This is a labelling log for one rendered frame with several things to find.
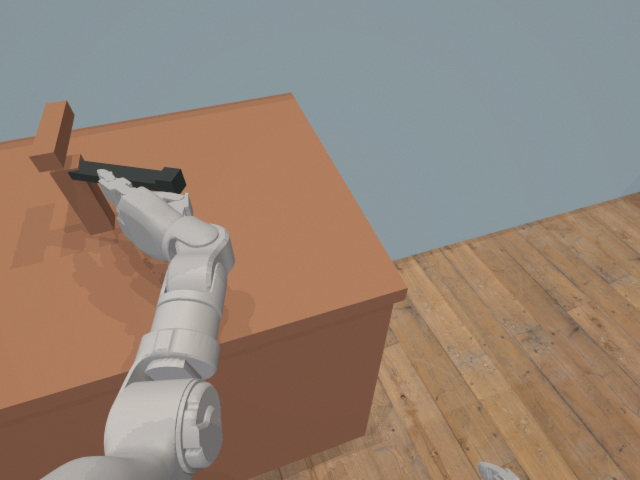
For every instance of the left robot hand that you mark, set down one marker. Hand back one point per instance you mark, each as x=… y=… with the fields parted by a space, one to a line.
x=144 y=216

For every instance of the tap lever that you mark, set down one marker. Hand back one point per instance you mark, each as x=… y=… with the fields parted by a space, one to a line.
x=167 y=180

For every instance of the robot left forearm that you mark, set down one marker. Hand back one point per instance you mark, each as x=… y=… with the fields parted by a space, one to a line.
x=182 y=343

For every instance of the robot left upper arm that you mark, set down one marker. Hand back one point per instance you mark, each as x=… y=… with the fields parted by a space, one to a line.
x=157 y=430

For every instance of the counter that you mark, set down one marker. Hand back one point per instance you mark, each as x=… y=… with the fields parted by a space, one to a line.
x=307 y=305

